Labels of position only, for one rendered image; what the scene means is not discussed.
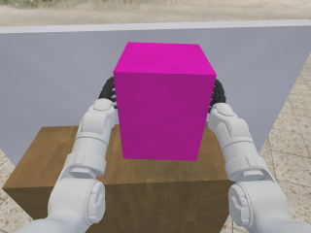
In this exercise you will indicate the carton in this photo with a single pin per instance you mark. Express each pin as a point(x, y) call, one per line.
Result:
point(163, 94)

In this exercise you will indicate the left robot hand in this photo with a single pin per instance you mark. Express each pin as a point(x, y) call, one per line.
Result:
point(107, 91)

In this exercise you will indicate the right robot hand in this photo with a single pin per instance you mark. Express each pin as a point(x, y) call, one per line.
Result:
point(218, 96)

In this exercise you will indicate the robot right upper arm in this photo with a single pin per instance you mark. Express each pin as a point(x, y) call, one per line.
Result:
point(261, 207)

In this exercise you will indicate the left robot forearm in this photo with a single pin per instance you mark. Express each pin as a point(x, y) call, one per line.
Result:
point(87, 158)

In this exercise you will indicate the right robot forearm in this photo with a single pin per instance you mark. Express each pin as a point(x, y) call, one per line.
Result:
point(242, 161)

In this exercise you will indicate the robot left upper arm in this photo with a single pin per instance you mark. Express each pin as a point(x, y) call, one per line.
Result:
point(75, 205)

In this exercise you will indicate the pedestal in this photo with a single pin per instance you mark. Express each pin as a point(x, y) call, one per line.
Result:
point(141, 195)

